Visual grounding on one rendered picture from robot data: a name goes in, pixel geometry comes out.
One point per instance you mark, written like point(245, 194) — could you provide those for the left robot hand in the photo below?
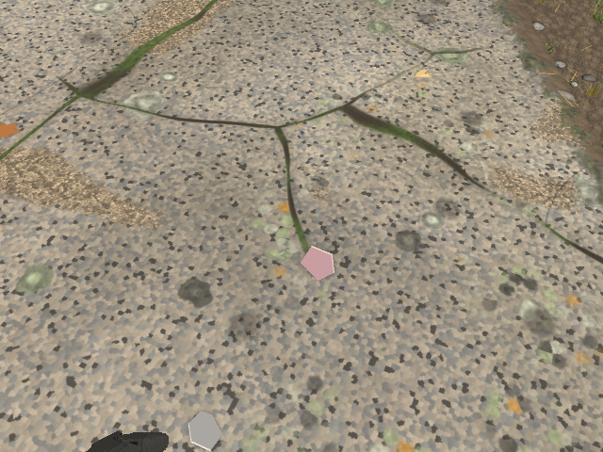
point(133, 442)

